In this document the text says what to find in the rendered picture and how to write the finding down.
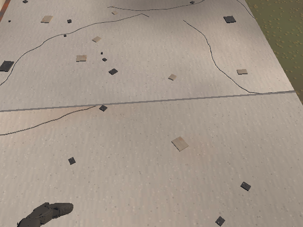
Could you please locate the left robot hand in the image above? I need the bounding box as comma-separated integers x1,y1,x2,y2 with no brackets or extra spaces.
17,202,74,227

